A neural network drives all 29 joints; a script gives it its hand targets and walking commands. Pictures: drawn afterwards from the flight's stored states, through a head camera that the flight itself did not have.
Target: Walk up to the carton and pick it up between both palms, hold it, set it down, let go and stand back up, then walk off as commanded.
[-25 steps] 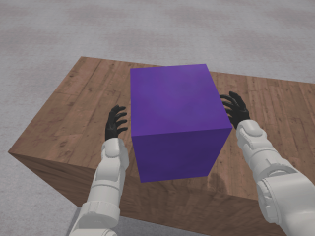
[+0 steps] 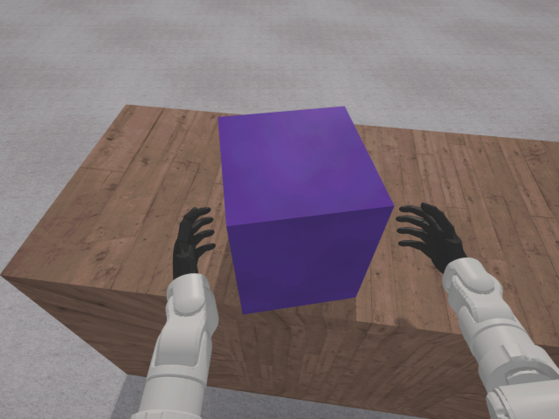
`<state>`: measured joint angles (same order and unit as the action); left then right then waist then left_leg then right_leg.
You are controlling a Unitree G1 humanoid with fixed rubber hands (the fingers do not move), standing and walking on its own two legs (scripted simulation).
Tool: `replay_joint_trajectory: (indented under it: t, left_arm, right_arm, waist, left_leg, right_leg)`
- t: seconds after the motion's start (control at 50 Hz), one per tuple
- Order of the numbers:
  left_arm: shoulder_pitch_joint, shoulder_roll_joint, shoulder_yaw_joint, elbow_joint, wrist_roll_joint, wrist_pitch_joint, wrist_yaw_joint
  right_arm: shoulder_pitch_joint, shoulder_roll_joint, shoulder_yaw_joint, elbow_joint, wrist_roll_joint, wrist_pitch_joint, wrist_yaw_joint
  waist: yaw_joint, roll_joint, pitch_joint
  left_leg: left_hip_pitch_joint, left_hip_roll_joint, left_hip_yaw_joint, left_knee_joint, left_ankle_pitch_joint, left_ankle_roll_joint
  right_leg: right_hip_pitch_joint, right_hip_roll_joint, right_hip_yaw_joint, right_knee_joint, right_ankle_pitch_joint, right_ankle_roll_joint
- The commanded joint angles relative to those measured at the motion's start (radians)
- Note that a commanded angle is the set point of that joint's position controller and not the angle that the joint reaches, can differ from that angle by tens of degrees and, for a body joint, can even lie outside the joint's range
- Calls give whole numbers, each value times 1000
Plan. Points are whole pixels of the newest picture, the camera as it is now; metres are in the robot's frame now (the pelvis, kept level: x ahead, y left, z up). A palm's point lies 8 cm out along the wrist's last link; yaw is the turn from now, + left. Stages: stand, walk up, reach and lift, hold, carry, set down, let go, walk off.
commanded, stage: set down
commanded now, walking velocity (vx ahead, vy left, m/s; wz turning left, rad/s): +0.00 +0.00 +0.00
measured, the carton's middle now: (291, 213) +0.43 +0.05 +0.04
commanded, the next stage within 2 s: none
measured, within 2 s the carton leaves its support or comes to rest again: neither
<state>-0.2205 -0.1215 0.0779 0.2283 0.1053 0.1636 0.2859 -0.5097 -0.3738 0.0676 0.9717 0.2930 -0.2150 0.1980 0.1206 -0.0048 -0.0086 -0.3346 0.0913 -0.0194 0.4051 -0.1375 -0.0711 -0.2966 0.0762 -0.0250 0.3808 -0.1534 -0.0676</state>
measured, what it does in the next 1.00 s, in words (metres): stands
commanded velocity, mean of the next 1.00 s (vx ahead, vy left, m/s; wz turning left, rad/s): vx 0.00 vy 0.00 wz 0.00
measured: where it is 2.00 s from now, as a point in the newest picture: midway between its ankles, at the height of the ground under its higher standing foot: outside the picture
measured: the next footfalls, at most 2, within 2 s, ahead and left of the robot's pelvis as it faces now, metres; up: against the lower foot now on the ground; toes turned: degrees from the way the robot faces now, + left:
none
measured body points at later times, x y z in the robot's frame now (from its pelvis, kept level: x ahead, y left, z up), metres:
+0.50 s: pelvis +0.00 +0.00 +0.00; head +0.04 +0.01 +0.45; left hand +0.27 +0.19 +0.05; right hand +0.33 -0.22 +0.01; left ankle +0.04 +0.16 -0.74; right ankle +0.02 -0.08 -0.74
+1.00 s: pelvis +0.00 +0.00 +0.00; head +0.03 +0.01 +0.45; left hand +0.24 +0.18 +0.03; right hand +0.27 -0.23 +0.00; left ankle +0.04 +0.16 -0.74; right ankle +0.02 -0.08 -0.74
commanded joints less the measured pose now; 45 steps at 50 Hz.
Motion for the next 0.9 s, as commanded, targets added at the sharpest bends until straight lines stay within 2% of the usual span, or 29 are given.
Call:
replay_joint_trajectory:
  t: [0.0,0.02,0.04,0.06,0.12,0.14,0.16,0.2,0.22,0.24,0.26,0.32,0.34,0.38,0.4,0.42,0.44,0.48,0.52,0.54,0.56,0.58,0.6,0.66,0.7,0.74,0.8,0.86,0.88]
  left_arm:
    - [-133,10,-112,-255,-36,-23,18]
    - [-174,13,-97,-201,-15,-10,16]
    - [-144,21,-118,-212,-29,-2,17]
    - [-126,43,-85,-200,-9,7,17]
    - [-10,2,-130,-325,-28,-5,19]
    - [-11,-6,-148,-345,-34,-10,19]
    - [9,-2,-147,-365,-45,-18,11]
    - [37,-15,-153,-414,-50,-16,14]
    - [48,-8,-159,-403,-59,-14,16]
    - [56,8,-132,-417,-44,-14,17]
    - [94,-24,-163,-433,-55,-18,10]
    - [117,3,-134,-458,-36,-24,21]
    - [158,-14,-155,-474,-33,-16,23]
    - [253,-20,-164,-494,-48,-20,22]
    - [116,-1,-157,-509,-66,-34,23]
    - [110,13,-145,-464,-45,-30,27]
    - [229,-28,-189,-493,-57,-29,27]
    - [214,-15,-175,-504,-52,-34,28]
    - [282,-42,-198,-476,-51,-26,19]
    - [195,-25,-201,-474,-59,-33,21]
    - [306,-8,-173,-483,-54,-31,12]
    - [300,-23,-200,-489,-57,-36,18]
    - [294,-8,-183,-478,-32,-34,26]
    - [319,8,-140,-475,-24,-41,22]
    - [338,-33,-202,-468,-50,-53,15]
    - [307,9,-178,-451,-56,-63,15]
    - [306,24,-198,-567,-75,-78,25]
    - [441,-13,-199,-439,-56,-48,9]
    - [381,12,-198,-542,-68,-69,26]
  right_arm:
    - [-168,-243,-25,-219,110,-35,30]
    - [-221,-252,-45,-190,89,-20,34]
    - [-175,-271,-51,-187,98,-20,34]
    - [-170,-240,-48,-192,85,-12,33]
    - [-83,-280,-61,-292,102,-40,39]
    - [-89,-279,-59,-297,102,-56,47]
    - [-37,-296,-77,-325,99,-60,33]
    - [-3,-286,-83,-397,102,-65,36]
    - [11,-322,-103,-376,92,-67,38]
    - [21,-288,-93,-385,98,-71,36]
    - [53,-297,-83,-407,99,-77,36]
    - [74,-301,-67,-434,124,-83,50]
    - [117,-327,-103,-420,118,-81,48]
    - [189,-340,-101,-458,119,-93,51]
    - [77,-288,-87,-514,123,-94,48]
    - [99,-277,-94,-485,119,-88,45]
    - [216,-324,-107,-484,126,-88,58]
    - [187,-316,-96,-496,137,-91,67]
    - [287,-325,-102,-456,136,-84,70]
    - [191,-311,-91,-449,135,-84,69]
    - [297,-307,-91,-497,134,-89,65]
    - [296,-335,-108,-513,134,-92,64]
    - [288,-332,-102,-487,144,-88,68]
    - [312,-318,-91,-564,136,-85,59]
    - [355,-324,-105,-540,128,-89,62]
    - [354,-296,-90,-575,111,-80,53]
    - [386,-310,-114,-598,128,-84,51]
    - [477,-309,-101,-573,121,-67,52]
    - [461,-319,-105,-619,117,-71,56]
  waist:
    - [-48,-85,-377]
    - [-45,-74,-313]
    - [-55,-114,-327]
    - [-36,-104,-305]
    - [-71,-115,-394]
    - [-80,-106,-384]
    - [-82,-146,-435]
    - [-82,-112,-449]
    - [-120,-121,-421]
    - [-89,-105,-400]
    - [-125,-129,-375]
    - [-74,-127,-392]
    - [-107,-123,-398]
    - [-123,-132,-367]
    - [-88,-148,-408]
    - [-92,-125,-375]
    - [-120,-158,-360]
    - [-96,-156,-346]
    - [-151,-137,-323]
    - [-113,-120,-342]
    - [-123,-169,-278]
    - [-140,-152,-303]
    - [-102,-134,-279]
    - [-86,-190,-279]
    - [-137,-168,-301]
    - [-117,-194,-273]
    - [-126,-131,-317]
    - [-136,-161,-228]
    - [-113,-128,-301]
  left_leg:
    - [229,-77,42,-45,184,81]
    - [203,-77,36,-48,132,84]
    - [182,-82,39,-51,92,94]
    - [164,-81,38,-59,79,99]
    - [242,-76,33,-39,218,92]
    - [244,-76,14,-31,215,90]
    - [271,-71,22,-23,275,79]
    - [240,-89,24,-31,249,78]
    - [254,-77,13,-27,236,84]
    - [246,-86,25,-23,251,88]
    - [240,-84,28,-31,236,80]
    - [258,-78,38,-32,208,84]
    - [253,-71,17,-32,204,85]
    - [284,-68,19,-39,232,80]
    - [255,-74,34,-38,210,83]
    - [248,-82,39,-27,179,88]
    - [284,-72,18,-47,191,88]
    - [278,-64,24,-42,159,89]
    - [288,-70,21,-45,160,86]
    - [263,-73,22,-37,121,90]
    - [232,-79,31,-41,126,100]
    - [265,-71,31,-44,123,91]
    - [253,-76,33,-51,93,96]
    - [263,-76,49,-42,104,95]
    - [282,-78,39,-40,110,90]
    - [256,-84,52,-47,65,92]
    - [264,-91,52,-28,86,82]
    - [310,-80,45,-56,73,80]
    - [316,-80,49,-52,90,71]
  right_leg:
    - [161,-11,34,-71,43,0]
    - [127,-22,40,-76,-30,2]
    - [132,-22,52,-76,-66,4]
    - [145,-27,65,-82,-90,3]
    - [180,-15,28,-49,99,3]
    - [150,-15,24,-56,79,-1]
    - [185,-17,17,-49,163,9]
    - [206,-24,35,-59,141,4]
    - [168,-15,13,-36,153,5]
    - [192,-29,36,-43,164,9]
    - [204,-25,27,-45,176,7]
    - [203,-25,27,-50,137,5]
    - [197,-32,39,-49,133,2]
    - [204,-20,27,-54,160,8]
    - [190,-32,37,-63,131,6]
    - [163,-43,47,-56,84,3]
    - [171,-35,22,-69,113,4]
    - [148,-31,36,-64,37,-1]
    - [158,-35,37,-72,86,-2]
    - [120,-43,43,-68,19,-4]
    - [180,-51,66,-70,49,2]
    - [159,-34,34,-64,59,10]
    - [137,-38,43,-70,3,12]
    - [162,-51,61,-76,16,20]
    - [150,-55,60,-81,70,9]
    - [132,-67,87,-89,-10,23]
    - [119,-66,77,-68,6,26]
    - [100,-52,51,-103,-7,19]
    - [100,-45,48,-87,12,12]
